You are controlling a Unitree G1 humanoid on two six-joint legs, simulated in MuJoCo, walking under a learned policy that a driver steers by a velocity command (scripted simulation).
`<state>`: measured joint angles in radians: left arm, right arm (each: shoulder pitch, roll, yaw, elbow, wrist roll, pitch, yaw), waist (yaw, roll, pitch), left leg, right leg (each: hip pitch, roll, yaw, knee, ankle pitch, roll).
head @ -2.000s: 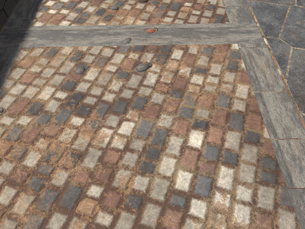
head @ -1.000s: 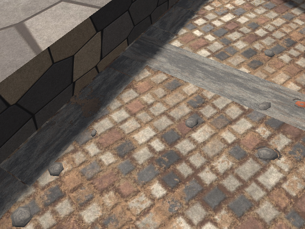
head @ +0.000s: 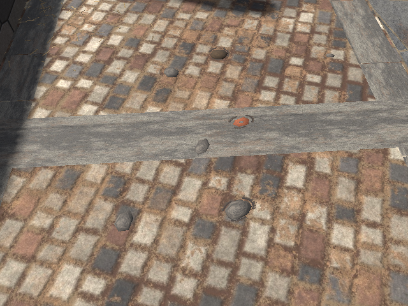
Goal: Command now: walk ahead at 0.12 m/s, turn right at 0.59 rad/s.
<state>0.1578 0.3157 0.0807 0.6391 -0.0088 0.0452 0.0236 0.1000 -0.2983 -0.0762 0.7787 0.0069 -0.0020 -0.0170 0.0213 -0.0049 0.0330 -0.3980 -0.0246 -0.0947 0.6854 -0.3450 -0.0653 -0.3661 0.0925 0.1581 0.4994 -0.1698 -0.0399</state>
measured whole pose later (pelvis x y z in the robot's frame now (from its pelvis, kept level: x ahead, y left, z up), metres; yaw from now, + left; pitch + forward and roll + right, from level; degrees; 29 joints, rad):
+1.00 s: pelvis +0.38 -0.05 -0.02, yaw -7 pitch +2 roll -1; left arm 0.38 0.30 0.05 0.83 0.00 -0.04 0.01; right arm 0.02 -0.27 -0.03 0.71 -0.02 -0.09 0.05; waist 0.06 0.00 0.06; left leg -0.52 0.00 0.02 0.54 -0.07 0.05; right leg -0.13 0.03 0.05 0.83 -0.58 0.02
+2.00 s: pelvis +0.73 -0.03 +0.01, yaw -6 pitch +1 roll +1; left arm 0.15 0.29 0.07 0.80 -0.01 -0.08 0.00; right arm 0.33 -0.26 -0.05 0.95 0.00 -0.08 0.01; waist -0.06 -0.04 0.01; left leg -0.05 -0.07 0.04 0.23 -0.20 0.07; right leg -0.66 -0.13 0.02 0.83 -0.07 0.01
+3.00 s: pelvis +1.28 +0.00 +0.01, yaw +18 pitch +1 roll +0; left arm 0.09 0.30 0.06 0.81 0.00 -0.09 0.00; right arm 0.31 -0.25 -0.06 0.80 0.01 -0.06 0.01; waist -0.04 -0.04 0.04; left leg -0.15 -0.10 -0.02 0.31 -0.17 0.10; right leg -0.64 -0.13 0.04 0.93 -0.16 0.03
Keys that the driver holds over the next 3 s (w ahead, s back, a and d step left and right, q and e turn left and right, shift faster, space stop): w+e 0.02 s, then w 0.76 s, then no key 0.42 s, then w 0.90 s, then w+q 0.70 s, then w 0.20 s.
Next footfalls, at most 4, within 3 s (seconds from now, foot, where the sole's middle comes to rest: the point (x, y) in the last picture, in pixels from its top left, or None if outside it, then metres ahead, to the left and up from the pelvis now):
0.06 left None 0.06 0.14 -0.77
0.48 right None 0.20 -0.16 -0.77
0.94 left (213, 272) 0.56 0.03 -0.77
1.32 right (283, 293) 0.49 -0.20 -0.77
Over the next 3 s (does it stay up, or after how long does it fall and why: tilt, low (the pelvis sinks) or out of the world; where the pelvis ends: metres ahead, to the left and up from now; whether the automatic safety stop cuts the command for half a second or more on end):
stays up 1.28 0.00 0.01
